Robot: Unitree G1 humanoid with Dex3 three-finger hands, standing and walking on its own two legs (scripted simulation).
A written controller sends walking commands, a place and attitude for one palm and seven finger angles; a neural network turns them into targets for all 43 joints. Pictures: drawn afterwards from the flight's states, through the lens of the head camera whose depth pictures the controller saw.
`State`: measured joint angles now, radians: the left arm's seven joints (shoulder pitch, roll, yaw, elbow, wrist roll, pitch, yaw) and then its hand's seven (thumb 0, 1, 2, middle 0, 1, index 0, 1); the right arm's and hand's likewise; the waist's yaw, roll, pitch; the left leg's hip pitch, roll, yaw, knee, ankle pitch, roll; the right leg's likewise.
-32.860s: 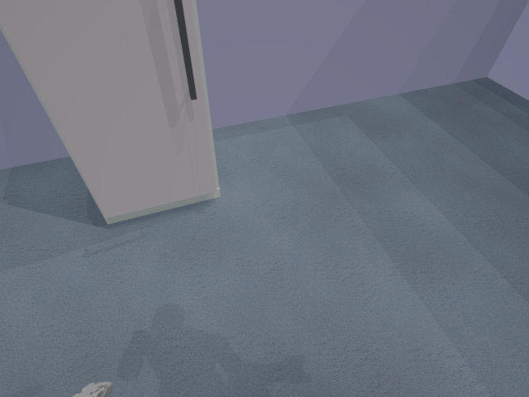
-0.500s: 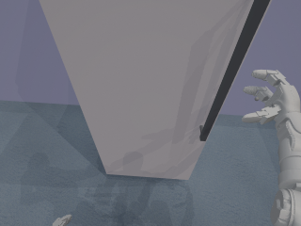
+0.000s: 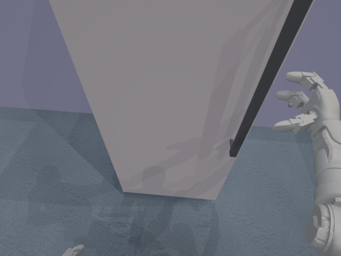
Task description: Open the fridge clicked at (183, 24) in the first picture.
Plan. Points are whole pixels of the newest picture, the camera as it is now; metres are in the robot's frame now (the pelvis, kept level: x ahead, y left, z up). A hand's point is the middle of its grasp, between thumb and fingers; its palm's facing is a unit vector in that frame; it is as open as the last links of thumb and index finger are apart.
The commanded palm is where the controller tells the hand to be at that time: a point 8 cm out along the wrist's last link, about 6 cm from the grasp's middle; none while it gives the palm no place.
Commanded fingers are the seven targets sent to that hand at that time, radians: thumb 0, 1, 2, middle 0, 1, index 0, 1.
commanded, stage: feel for the door with the fingertips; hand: right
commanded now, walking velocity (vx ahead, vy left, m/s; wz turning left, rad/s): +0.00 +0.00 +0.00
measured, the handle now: (255, 95) +0.50 -0.15 +0.13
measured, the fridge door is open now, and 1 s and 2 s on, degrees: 0 0 0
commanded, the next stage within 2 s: slide the fingers in behind the handle in 0.88 s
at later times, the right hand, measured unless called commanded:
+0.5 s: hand (276, 102) +0.43 -0.17 +0.17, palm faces +0.00 +1.00 +0.00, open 14.0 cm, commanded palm +0.42 -0.23 +0.16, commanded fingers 0.00 0.50 -0.30 0.30 1.20 0.30 1.20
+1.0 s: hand (271, 95) +0.46 -0.17 +0.16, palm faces -0.03 +1.00 -0.01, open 13.8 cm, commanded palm +0.44 -0.22 +0.16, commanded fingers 0.00 0.50 -0.30 0.30 1.20 0.30 1.20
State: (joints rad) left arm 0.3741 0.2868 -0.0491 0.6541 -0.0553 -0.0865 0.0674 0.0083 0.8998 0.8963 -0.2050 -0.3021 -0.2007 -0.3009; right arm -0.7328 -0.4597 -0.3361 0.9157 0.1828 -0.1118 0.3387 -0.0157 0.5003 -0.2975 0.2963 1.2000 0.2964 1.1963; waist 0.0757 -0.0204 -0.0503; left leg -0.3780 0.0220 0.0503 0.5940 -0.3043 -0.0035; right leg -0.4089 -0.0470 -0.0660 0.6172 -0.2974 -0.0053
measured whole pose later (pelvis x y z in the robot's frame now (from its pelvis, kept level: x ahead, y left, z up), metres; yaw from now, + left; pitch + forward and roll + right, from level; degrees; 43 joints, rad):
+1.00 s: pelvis +0.00 +0.00 +0.00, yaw +0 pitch +6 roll +0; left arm 0.39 0.28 -0.03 0.68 -0.04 -0.08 0.05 0.01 0.90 0.90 -0.20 -0.30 -0.20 -0.30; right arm -0.83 -0.40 -0.31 0.99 0.13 -0.13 0.24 -0.02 0.50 -0.30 0.34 1.23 0.33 1.22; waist 0.09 -0.02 -0.05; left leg -0.40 0.02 0.05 0.60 -0.30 0.00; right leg -0.43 -0.05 -0.07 0.62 -0.29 0.00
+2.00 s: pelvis +0.00 +0.00 +0.00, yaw +0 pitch +5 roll +0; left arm 0.36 0.26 -0.04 0.67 -0.04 -0.08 0.03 0.01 0.90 0.90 -0.20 -0.30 -0.20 -0.30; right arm -0.79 -0.31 -0.25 0.89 0.14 -0.09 0.16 -0.02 0.50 -0.30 0.30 1.21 0.30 1.20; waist 0.07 -0.02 -0.06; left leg -0.38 0.02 0.04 0.59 -0.30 0.00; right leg -0.41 -0.04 -0.07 0.61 -0.29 -0.01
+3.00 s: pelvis +0.00 +0.01 +0.00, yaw +0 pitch +4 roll +0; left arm 0.35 0.26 -0.03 0.69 -0.03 -0.09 0.03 0.01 0.90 0.90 -0.20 -0.30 -0.20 -0.30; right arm -0.79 -0.26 -0.22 0.90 0.13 -0.12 0.12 -0.02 0.48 -0.31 0.30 1.20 0.28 1.20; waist 0.06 -0.03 -0.06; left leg -0.36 0.02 0.04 0.57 -0.29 0.00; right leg -0.38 -0.05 -0.07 0.58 -0.27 0.00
